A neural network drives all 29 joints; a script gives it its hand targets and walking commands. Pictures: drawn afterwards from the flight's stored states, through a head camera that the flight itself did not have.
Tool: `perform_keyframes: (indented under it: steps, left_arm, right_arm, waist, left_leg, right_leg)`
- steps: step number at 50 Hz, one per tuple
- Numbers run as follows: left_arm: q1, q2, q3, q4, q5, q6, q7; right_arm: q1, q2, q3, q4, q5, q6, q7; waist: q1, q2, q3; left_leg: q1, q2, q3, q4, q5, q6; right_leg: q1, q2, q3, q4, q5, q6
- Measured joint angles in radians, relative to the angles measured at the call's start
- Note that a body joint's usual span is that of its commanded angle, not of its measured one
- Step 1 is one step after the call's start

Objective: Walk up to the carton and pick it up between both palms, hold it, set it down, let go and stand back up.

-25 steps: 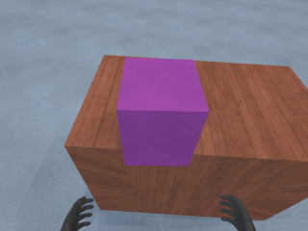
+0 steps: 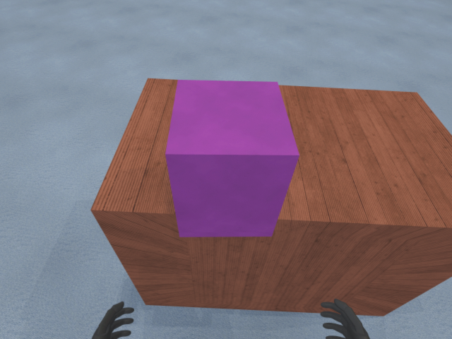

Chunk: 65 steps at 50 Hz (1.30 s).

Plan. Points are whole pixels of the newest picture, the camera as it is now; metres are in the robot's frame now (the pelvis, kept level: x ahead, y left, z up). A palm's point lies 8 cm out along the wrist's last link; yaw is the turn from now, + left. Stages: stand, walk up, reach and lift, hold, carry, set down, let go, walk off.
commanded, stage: let go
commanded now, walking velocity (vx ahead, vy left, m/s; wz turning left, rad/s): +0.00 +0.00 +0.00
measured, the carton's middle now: (227, 161) +0.45 +0.01 +0.06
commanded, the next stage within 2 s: stand in 0.26 s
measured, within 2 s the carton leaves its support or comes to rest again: neither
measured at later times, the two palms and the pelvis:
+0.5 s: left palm out of the picture +0.10 +0.24 -0.12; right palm out of the picture +0.07 -0.25 -0.13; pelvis +0.00 +0.00 -0.02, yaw -4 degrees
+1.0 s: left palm out of the picture +0.04 +0.23 -0.14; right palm out of the picture -0.08 -0.20 -0.16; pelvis -0.01 +0.01 -0.01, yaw -9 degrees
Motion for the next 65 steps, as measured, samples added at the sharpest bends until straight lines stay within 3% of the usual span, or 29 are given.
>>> perform_keyframes:
  steps: [14,19,25,42,65]
  left_arm:
    - [-0.008,-0.001,0.005,-0.009,0.002,0.006,-0.011]
    - [0.044,-0.005,0.023,0.07,0.057,-0.097,-0.056]
    - [0.128,-0.01,0.034,0.158,0.057,-0.114,-0.06]
    - [0.191,-0.058,0.032,0.331,0.046,-0.122,-0.033]
    - [0.143,-0.085,0.021,0.48,0.032,-0.106,-0.013]
  right_arm:
    - [0.001,0.0,0.006,-0.026,-0.01,0.018,-0.002]
    - [0.007,-0.029,0.016,-0.006,-0.019,0.156,-0.03]
    - [0.078,-0.055,0.004,0.067,-0.019,0.228,-0.04]
    - [0.232,-0.036,0.012,0.257,-0.012,0.218,-0.067]
    - [0.226,0.016,0.028,0.352,-0.009,0.22,-0.083]
  waist:
    - [-0.005,-0.001,0.003]
    - [0.005,0.03,-0.074]
    - [0.001,0.052,-0.14]
    - [-0.02,0.035,-0.158]
    - [-0.016,0.051,-0.144]
  left_leg:
    - [-0.019,-0.001,0.001,0.013,-0.002,0.0]
    - [-0.107,0.025,0.029,0.127,-0.065,0.002]
    - [-0.164,0.042,0.059,0.208,-0.116,0.003]
    - [-0.145,0.033,0.132,0.117,-0.068,0.019]
    - [-0.123,0.037,0.176,0.107,-0.063,0.026]
  right_leg:
    - [-0.025,-0.002,0.001,0.024,-0.008,-0.001]
    - [-0.115,0.017,0.029,0.111,-0.042,-0.001]
    - [-0.186,0.029,0.058,0.193,-0.08,-0.002]
    - [-0.212,0.031,0.129,0.145,-0.028,0.013]
    - [-0.21,0.04,0.172,0.142,-0.009,0.022]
